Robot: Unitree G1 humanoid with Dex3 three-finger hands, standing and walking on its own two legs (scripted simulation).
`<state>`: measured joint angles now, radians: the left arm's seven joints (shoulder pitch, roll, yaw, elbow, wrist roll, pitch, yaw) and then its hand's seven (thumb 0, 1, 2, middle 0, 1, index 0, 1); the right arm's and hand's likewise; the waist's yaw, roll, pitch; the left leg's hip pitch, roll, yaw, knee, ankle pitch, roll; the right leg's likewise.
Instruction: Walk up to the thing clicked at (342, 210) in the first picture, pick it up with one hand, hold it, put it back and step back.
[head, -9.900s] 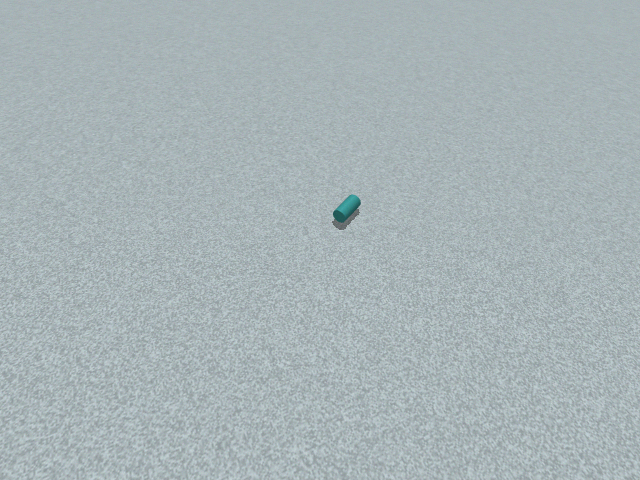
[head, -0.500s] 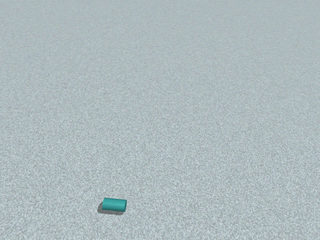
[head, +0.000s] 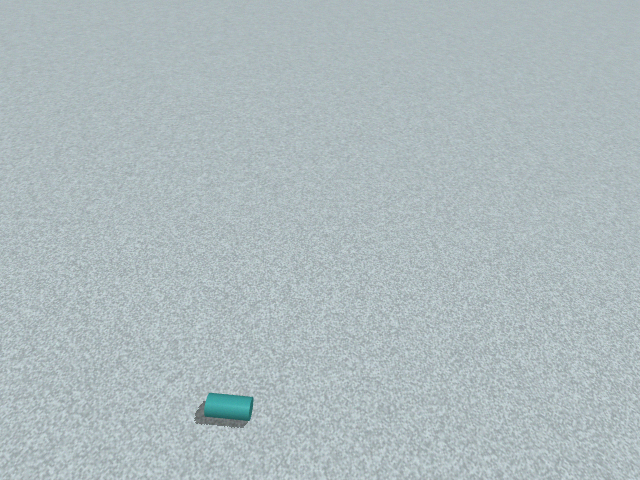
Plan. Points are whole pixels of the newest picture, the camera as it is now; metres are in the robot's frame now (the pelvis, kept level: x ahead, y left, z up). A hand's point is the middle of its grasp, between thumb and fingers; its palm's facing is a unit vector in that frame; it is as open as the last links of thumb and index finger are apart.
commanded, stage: rise first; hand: left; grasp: from above
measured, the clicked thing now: (229, 406) +0.44 +0.24 -0.75
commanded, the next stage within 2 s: none
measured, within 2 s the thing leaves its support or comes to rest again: neither
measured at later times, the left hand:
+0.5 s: hand out of the picture +0.13 +0.26 -0.21, palm faces -0.08 -0.91 -0.40, open 13.5 cm
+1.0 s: hand out of the picture +0.12 +0.27 -0.25, palm faces -0.19 -0.86 -0.47, open 14.1 cm
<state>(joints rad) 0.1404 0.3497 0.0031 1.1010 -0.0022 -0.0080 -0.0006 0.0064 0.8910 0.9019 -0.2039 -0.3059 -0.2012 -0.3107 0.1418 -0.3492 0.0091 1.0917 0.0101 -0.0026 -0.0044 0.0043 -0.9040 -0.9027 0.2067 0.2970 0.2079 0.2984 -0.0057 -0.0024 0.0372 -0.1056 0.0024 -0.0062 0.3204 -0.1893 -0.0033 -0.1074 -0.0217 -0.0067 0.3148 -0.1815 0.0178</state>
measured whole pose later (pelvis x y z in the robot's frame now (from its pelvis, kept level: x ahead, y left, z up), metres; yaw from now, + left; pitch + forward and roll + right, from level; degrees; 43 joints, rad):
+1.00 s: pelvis -0.02 +0.00 -0.12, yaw +0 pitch +21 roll -2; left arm 0.31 0.35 0.14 0.36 0.24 0.24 -0.02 0.00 -0.54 0.97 -0.10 -1.05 -0.09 -1.05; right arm 0.20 -0.23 -0.02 0.53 0.01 -0.15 -0.02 0.01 -0.90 -0.90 0.21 0.30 0.21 0.30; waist -0.04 0.01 -0.15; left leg -1.05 0.02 -0.04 1.27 -0.59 0.00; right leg -1.02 0.00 -0.03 1.22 -0.57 0.02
